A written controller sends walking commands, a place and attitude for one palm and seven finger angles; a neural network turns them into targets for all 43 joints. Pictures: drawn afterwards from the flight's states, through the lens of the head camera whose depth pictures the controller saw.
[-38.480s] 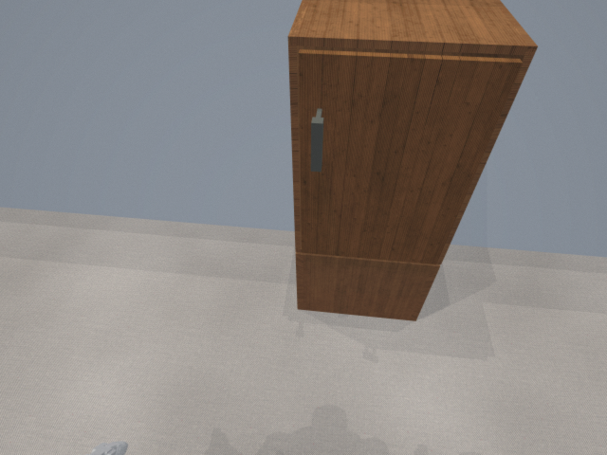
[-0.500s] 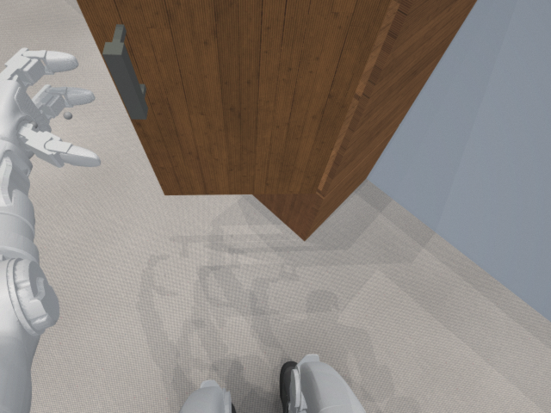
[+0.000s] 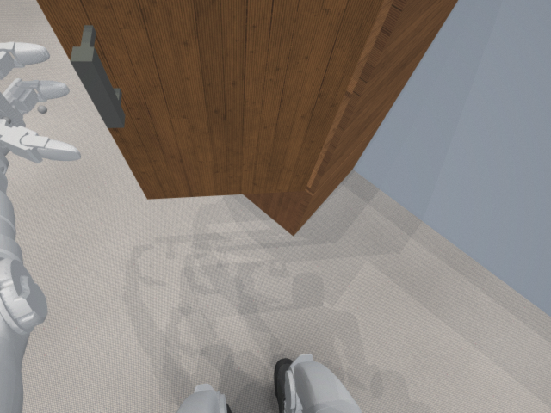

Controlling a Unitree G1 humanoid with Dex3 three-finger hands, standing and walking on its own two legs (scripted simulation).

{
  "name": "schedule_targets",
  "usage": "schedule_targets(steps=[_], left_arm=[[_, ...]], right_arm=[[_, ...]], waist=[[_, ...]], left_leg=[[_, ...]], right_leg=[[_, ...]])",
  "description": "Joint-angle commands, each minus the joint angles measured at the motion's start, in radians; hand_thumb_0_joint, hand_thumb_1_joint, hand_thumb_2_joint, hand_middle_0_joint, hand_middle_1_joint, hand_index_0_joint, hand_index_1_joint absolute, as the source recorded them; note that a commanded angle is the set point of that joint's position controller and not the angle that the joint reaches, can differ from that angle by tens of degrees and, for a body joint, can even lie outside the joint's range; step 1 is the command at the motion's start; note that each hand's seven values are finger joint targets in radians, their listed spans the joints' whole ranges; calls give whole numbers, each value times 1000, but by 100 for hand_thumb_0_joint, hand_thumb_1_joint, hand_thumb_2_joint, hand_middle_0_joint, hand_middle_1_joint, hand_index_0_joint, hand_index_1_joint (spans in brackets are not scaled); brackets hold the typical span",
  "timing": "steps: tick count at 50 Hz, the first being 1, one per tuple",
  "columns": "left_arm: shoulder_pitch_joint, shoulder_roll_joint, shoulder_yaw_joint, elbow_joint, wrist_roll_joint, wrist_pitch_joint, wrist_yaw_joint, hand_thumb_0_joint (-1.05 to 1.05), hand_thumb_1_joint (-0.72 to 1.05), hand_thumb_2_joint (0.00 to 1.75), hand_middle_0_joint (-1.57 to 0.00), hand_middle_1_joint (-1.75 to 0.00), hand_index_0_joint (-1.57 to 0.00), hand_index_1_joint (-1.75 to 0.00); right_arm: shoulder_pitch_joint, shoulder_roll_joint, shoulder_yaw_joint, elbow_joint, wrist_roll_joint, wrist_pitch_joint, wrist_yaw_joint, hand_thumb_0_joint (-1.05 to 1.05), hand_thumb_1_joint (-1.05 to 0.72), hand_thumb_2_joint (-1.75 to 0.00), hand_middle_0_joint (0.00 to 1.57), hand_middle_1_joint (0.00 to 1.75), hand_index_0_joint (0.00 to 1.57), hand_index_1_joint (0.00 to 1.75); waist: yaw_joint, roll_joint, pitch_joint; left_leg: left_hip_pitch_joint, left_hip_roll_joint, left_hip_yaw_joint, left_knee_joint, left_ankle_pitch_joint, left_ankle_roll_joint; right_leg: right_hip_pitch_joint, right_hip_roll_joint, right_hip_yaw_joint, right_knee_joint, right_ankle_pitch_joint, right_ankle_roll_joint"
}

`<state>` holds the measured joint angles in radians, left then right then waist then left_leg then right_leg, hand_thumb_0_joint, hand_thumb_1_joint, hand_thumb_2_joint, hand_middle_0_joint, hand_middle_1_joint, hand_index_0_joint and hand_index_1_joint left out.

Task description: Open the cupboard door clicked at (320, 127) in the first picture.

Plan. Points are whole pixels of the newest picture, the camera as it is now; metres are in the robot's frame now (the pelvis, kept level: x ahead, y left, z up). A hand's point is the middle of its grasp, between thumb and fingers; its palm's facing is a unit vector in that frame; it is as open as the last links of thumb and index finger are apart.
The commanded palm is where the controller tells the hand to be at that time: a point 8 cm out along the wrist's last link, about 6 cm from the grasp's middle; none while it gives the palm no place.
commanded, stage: move the hooked fingers beside the handle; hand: left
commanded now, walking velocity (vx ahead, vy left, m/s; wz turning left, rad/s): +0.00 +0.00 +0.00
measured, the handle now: (103, 79) +0.56 +0.19 +0.08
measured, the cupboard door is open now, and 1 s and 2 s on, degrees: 47 47 47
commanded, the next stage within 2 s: slide the fingers in behind the handle in 0.56 s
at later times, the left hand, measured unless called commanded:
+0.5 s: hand (47, 115) +0.50 +0.25 +0.08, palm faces +0.01 -1.00 -0.02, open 14.0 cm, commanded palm +0.48 +0.29 +0.08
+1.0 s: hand (68, 114) +0.50 +0.22 +0.08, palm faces -0.01 -1.00 -0.01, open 14.0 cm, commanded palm +0.48 +0.26 +0.08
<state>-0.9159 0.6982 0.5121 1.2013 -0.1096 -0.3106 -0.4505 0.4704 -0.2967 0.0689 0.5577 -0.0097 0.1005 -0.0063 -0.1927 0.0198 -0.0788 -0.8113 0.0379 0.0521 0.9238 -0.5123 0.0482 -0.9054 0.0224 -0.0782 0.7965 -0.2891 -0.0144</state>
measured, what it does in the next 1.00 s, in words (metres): stands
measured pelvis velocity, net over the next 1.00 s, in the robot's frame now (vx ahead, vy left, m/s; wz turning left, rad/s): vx -0.01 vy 0.00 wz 0.02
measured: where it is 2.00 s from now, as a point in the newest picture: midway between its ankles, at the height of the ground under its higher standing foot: outside the picture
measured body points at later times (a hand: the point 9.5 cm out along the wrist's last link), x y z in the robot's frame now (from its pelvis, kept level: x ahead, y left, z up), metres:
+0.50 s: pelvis +0.00 +0.00 +0.00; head +0.14 +0.03 +0.42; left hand +0.50 +0.30 +0.08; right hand +0.00 -0.26 -0.11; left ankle -0.05 +0.08 -0.69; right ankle +0.04 -0.12 -0.69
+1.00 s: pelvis -0.01 +0.00 +0.00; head +0.13 +0.02 +0.42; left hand +0.50 +0.28 +0.08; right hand -0.02 -0.27 -0.10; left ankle -0.05 +0.08 -0.69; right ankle +0.04 -0.12 -0.69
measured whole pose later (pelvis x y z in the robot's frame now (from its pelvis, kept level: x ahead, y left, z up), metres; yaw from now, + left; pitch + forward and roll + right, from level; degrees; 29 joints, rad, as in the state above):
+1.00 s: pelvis -0.01 +0.00 +0.00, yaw +1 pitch +22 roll -3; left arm -0.96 0.62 0.44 1.20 -0.09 -0.34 -0.36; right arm 0.44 -0.30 0.06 0.57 -0.01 0.08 0.00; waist -0.20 0.02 -0.07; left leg -0.84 0.03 0.03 0.96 -0.51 0.05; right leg -0.92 0.01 -0.09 0.83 -0.29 -0.02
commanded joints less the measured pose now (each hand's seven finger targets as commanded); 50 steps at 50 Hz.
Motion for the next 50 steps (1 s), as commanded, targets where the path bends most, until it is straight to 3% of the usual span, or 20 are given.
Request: schedule_targets(steps=[1,2,5,7,9,11,15,18,19,22,24,25,27,29,33,36,42,45,47,50], left_arm=[[-417,267,7,-298,-29,-87,6,0,-50,30,-30,-120,-30,-120],[-432,247,-10,-313,-29,-91,9,0,-50,30,-30,-120,-30,-120],[-413,229,-13,-255,-34,-85,23,0,-50,30,-30,-120,-30,-120],[-449,189,-46,-253,-33,-80,24,0,-50,30,-30,-120,-30,-120],[-431,201,-43,-244,-18,-77,33,0,-50,30,-30,-120,-30,-120],[-450,168,-66,-250,-20,-80,38,0,-50,30,-30,-120,-30,-120],[-431,203,-33,-206,-18,-75,51,0,-50,30,-30,-120,-30,-120],[-438,237,-17,-219,-4,-90,55,0,-50,30,-30,-120,-30,-120],[-421,246,-5,-221,-6,-93,56,0,-50,30,-30,-120,-30,-120],[-459,248,-17,-229,-3,-101,51,0,-50,30,-30,-120,-30,-120],[-444,265,-5,-192,-3,-93,46,0,-50,30,-30,-120,-30,-120],[-481,254,-23,-224,-6,-95,42,0,-50,30,-30,-120,-30,-120],[-511,255,-20,-256,-10,-104,35,0,-50,30,-30,-120,-30,-120],[-469,256,-16,-216,-14,-95,31,0,-50,30,-30,-120,-30,-120],[-448,228,-33,-189,-17,-81,25,0,-50,30,-30,-120,-30,-120],[-438,212,-42,-158,-19,-68,33,0,-50,30,-30,-120,-30,-120],[-479,256,-10,-240,-6,-103,66,0,-50,30,-30,-120,-30,-120],[-490,178,-67,-214,-7,-101,75,0,-50,30,-30,-120,-30,-120],[-505,210,-42,-233,1,-107,85,0,-50,30,-30,-120,-30,-120],[-499,179,-65,-201,4,-92,99,0,-50,30,-30,-120,-30,-120]], right_arm=[[175,-190,-88,-42,-6,-4,-17,0,-90,-90,20,30,20,30],[173,-186,-90,-29,-8,-4,-15,0,-90,-90,20,30,20,30],[167,-184,-88,-19,-6,-3,-16,0,-90,-90,20,30,20,30],[164,-182,-89,-11,-6,-5,-17,0,-90,-90,20,30,20,30],[163,-182,-87,-9,-8,-3,-16,0,-90,-90,20,30,20,30],[161,-178,-86,-12,-9,-7,-18,0,-90,-90,20,30,20,30],[151,-181,-83,-21,-7,-5,-16,0,-90,-90,20,30,20,30],[145,-180,-81,-28,-8,-6,-16,0,-90,-90,20,30,20,30],[147,-181,-82,-32,-8,-6,-16,0,-90,-90,20,30,20,30],[140,-180,-77,-34,-7,-5,-17,0,-90,-90,20,30,20,30],[143,-184,-76,-33,-4,-6,-20,0,-90,-90,20,30,20,30],[141,-184,-77,-32,-4,-7,-22,0,-90,-90,20,30,20,30],[146,-184,-80,-25,-6,-12,-23,0,-90,-90,20,30,20,30],[149,-186,-76,-19,-5,-11,-23,0,-90,-90,20,30,20,30],[154,-185,-76,-16,-5,-14,-23,0,-90,-90,20,30,20,30],[153,-185,-73,-26,-3,-15,-24,0,-90,-90,20,30,20,30],[156,-185,-79,-25,-9,-20,-19,0,-90,-90,20,30,20,30],[148,-179,-77,-22,-6,-24,-15,0,-90,-90,20,30,20,30],[154,-182,-80,-19,-8,-25,-16,0,-90,-90,20,30,20,30],[151,-179,-77,-16,-6,-29,-16,0,-90,-90,20,30,20,30]], waist=[[18,214,-528],[15,245,-546],[2,156,-477],[-4,210,-471],[6,215,-482],[-5,212,-474],[0,118,-471],[13,182,-504],[15,147,-510],[7,164,-507],[4,124,-480],[-9,131,-500],[-2,214,-555],[0,167,-515],[-2,165,-492],[-9,112,-439],[4,166,-517],[-14,145,-463],[-1,188,-491],[-13,151,-467]], left_leg=[[297,5,-102,-84,712,-47],[341,9,-108,-80,749,-60],[278,7,-107,-83,694,-52],[315,8,-115,-81,725,-62],[327,9,-123,-77,742,-70],[342,9,-127,-73,774,-72],[240,1,-113,-75,660,-54],[249,-3,-110,-70,673,-59],[241,-2,-110,-70,666,-56],[226,-3,-106,-70,634,-53],[189,-5,-106,-73,582,-45],[194,-6,-103,-75,566,-40],[260,-4,-111,-68,617,-56],[236,-2,-112,-70,600,-54],[208,-6,-104,-78,561,-45],[145,-12,-100,-90,490,-31],[182,-11,-97,-83,503,-37],[162,-13,-96,-88,445,-32],[204,-11,-107,-90,484,-42],[174,-14,-102,-89,459,-36]], right_leg=[[354,29,48,2,388,-20],[329,29,44,1,386,-17],[340,29,42,-6,377,-11],[298,27,37,-3,362,-14],[288,27,33,3,348,-16],[274,27,27,6,358,-18],[342,24,40,10,362,-13],[346,21,45,22,371,-17],[360,22,45,22,376,-17],[362,21,48,22,365,-15],[370,22,49,17,346,-15],[376,21,53,14,349,-12],[347,21,50,18,343,-16],[341,23,45,15,328,-16],[346,22,47,6,322,-16],[364,21,48,0,306,-18],[374,19,57,9,313,-20],[345,20,56,-1,268,-15],[335,20,50,5,270,-19],[336,17,53,-1,265,-13]])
